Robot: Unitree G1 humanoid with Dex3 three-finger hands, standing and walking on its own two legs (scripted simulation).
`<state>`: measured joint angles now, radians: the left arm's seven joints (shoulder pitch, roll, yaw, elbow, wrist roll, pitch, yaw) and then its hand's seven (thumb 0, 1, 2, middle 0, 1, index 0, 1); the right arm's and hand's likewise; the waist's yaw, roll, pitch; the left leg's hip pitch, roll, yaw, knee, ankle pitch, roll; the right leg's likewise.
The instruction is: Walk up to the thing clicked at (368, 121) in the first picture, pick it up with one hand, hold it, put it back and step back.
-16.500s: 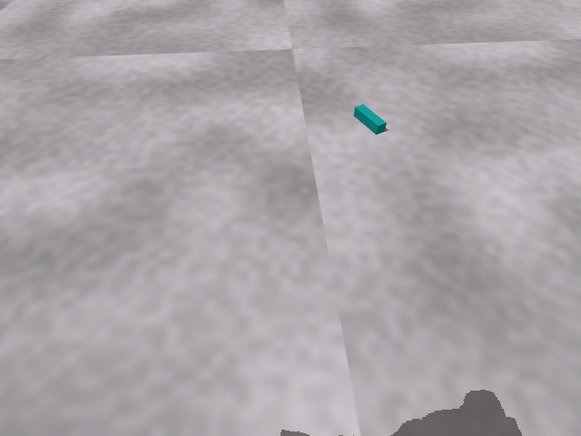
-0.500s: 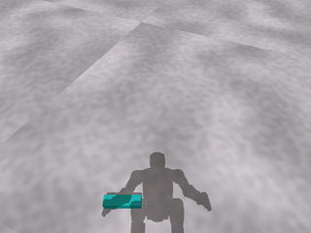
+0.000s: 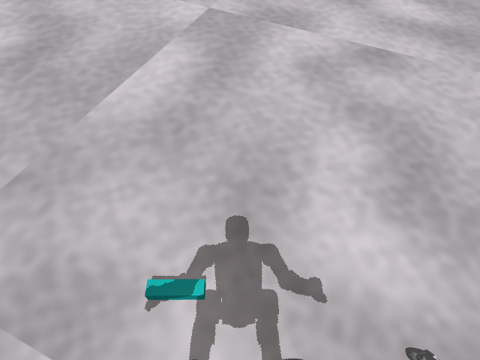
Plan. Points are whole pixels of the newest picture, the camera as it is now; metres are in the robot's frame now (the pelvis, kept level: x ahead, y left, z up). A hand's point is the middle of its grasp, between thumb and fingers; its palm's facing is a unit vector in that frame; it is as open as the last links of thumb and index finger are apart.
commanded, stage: walk up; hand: left
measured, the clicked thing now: (176, 289) +0.44 +0.23 -0.74
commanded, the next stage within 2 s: stand in 1.34 s
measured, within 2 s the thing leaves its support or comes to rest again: neither
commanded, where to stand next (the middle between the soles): +0.05 -0.01 m, yaw +1 degrees
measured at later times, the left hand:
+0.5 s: hand out of the picture +0.07 +0.20 -0.15, palm faces +0.03 -0.94 -0.33, open 7.4 cm
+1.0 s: hand out of the picture +0.06 +0.23 -0.14, palm faces +0.02 -0.93 -0.36, open 7.4 cm
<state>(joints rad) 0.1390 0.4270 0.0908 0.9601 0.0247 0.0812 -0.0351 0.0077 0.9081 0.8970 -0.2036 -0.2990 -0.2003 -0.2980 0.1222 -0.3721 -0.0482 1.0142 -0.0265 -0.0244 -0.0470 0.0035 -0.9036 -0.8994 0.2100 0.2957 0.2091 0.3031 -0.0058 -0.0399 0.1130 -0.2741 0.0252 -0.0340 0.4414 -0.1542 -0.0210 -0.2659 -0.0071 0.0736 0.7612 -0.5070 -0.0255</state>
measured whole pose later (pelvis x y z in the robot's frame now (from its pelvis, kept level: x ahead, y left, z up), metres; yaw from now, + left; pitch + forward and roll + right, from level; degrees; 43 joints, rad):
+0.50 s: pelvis -0.01 -0.05 +0.00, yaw +2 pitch -3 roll +0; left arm 0.15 0.33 0.02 1.02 0.01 -0.01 -0.01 0.01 0.90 0.90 -0.21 -0.30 -0.20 -0.30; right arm 0.13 -0.33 -0.02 1.04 0.00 0.01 0.01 0.01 -0.91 -0.90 0.21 0.30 0.21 0.30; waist 0.00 0.00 0.08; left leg -0.14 0.00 -0.05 0.43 -0.25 -0.01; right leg -0.10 0.00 -0.01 0.43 -0.27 -0.01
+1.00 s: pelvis +0.00 -0.03 +0.01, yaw +1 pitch -2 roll +0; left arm 0.12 0.36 0.02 1.12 0.02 -0.02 0.00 0.01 0.91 0.90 -0.21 -0.30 -0.20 -0.30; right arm 0.12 -0.35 -0.02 1.11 -0.01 0.01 0.01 0.01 -0.91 -0.90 0.21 0.29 0.20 0.30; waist 0.01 0.00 0.06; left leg -0.09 -0.01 -0.02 0.32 -0.19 0.01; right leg -0.06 -0.01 0.02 0.31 -0.21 0.01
